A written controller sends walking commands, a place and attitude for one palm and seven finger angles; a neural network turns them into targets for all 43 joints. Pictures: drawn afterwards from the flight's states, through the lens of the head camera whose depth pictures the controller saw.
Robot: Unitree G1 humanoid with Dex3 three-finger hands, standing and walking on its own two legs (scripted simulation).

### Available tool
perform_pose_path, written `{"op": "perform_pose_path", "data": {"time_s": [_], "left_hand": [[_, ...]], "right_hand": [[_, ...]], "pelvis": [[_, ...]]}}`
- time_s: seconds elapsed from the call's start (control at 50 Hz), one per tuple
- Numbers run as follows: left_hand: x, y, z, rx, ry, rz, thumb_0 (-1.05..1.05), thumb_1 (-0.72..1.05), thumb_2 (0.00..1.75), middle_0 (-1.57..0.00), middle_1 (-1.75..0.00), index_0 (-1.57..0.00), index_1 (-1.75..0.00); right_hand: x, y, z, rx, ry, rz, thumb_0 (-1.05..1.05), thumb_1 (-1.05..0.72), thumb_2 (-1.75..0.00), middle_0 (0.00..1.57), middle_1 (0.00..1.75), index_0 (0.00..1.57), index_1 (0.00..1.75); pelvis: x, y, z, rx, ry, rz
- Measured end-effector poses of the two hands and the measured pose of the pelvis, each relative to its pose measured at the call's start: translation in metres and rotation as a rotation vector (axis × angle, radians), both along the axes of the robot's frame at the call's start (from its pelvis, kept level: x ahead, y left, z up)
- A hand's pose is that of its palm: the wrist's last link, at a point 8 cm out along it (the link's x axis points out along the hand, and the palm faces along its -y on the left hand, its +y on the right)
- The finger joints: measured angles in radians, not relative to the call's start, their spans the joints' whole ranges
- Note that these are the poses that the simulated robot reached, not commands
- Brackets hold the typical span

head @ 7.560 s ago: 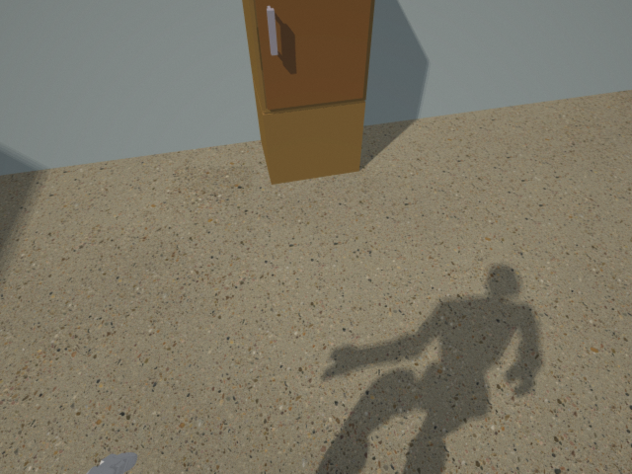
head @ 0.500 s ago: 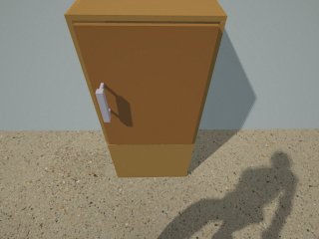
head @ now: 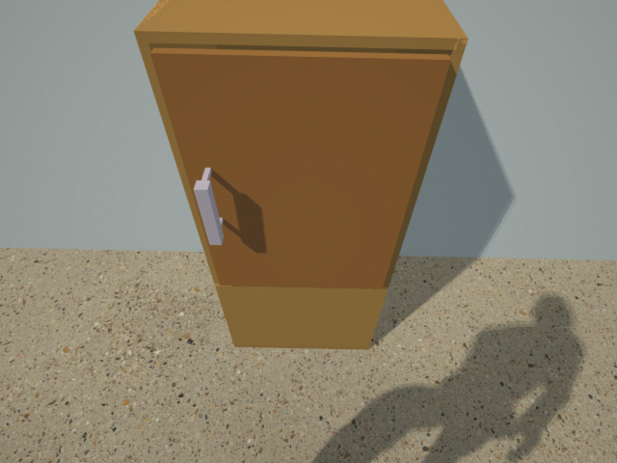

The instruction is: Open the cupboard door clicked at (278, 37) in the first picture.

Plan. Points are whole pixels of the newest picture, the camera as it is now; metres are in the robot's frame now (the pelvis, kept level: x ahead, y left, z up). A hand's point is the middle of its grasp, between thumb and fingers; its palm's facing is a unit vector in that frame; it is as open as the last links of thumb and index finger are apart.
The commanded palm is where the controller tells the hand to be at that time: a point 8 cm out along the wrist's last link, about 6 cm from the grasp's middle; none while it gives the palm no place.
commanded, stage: come to a stop and stand still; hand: left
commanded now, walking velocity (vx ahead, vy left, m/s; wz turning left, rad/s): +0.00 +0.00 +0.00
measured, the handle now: (212, 207) +0.55 +0.22 -0.03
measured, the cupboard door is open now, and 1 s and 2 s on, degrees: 0 0 0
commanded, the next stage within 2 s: look again from close up in 0.22 s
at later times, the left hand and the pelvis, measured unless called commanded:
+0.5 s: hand out of the picture -0.01 +0.18 -0.18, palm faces +0.01 -0.98 -0.19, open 7.4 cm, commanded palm none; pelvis +0.00 +0.02 -0.01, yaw +0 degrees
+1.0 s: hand out of the picture -0.09 +0.23 -0.18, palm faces +0.03 -0.98 -0.21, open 7.4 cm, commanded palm none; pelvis -0.05 +0.04 +0.00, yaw +1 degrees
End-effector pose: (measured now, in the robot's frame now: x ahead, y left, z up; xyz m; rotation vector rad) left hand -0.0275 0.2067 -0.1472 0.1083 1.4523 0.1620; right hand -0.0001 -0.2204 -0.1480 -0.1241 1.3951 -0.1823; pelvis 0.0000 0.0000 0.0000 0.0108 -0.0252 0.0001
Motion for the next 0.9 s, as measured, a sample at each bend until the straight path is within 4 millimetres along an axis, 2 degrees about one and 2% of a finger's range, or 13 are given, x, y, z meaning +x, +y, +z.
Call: {"op": "perform_pose_path", "data": {"time_s": [0.14,0.38,0.52,0.62,0.76,0.9], "left_hand": [[0.009,0.003,0.000,0.006,-0.012,-0.008,0.01,0.91,0.89,-0.20,-0.30,-0.20,-0.30],[0.014,0.007,0.002,0.023,-0.036,-0.042,0.01,0.91,0.89,-0.20,-0.30,-0.20,-0.30],[0.019,0.029,-0.008,0.025,-0.101,-0.050,0.01,0.91,0.89,-0.20,-0.30,-0.20,-0.30],[0.021,0.045,-0.010,0.023,-0.151,-0.053,0.01,0.91,0.89,-0.20,-0.30,-0.20,-0.30],[0.005,0.065,-0.009,0.025,-0.152,-0.059,0.01,0.91,0.89,-0.20,-0.30,-0.20,-0.30],[-0.033,0.077,-0.004,0.044,-0.092,-0.038,0.01,0.91,0.89,-0.20,-0.30,-0.20,-0.30]], "right_hand": [[0.011,-0.004,0.002,-0.007,-0.012,0.009,0.01,-0.93,-0.90,0.20,0.30,0.20,0.30],[0.014,-0.004,0.000,-0.005,-0.026,0.018,0.01,-0.93,-0.90,0.20,0.30,0.20,0.30],[0.015,0.008,0.001,-0.031,-0.117,0.014,0.01,-0.92,-0.90,0.20,0.30,0.20,0.30],[0.010,0.021,0.003,-0.036,-0.139,0.028,0.01,-0.93,-0.90,0.20,0.30,0.20,0.30],[-0.002,0.031,0.009,-0.039,-0.150,0.045,0.01,-0.93,-0.90,0.20,0.30,0.20,0.30],[-0.015,0.032,0.011,-0.034,-0.121,0.059,0.01,-0.92,-0.90,0.20,0.30,0.20,0.30]], "pelvis": [[0.004,-0.001,0.000,0.000,-0.002,0.000],[0.003,0.004,-0.002,-0.019,0.008,-0.012],[-0.006,0.020,-0.010,-0.014,-0.007,-0.008],[-0.020,0.031,-0.011,-0.024,-0.020,-0.002],[-0.038,0.043,-0.009,-0.028,-0.005,0.002],[-0.049,0.046,-0.006,-0.025,0.011,0.009]]}}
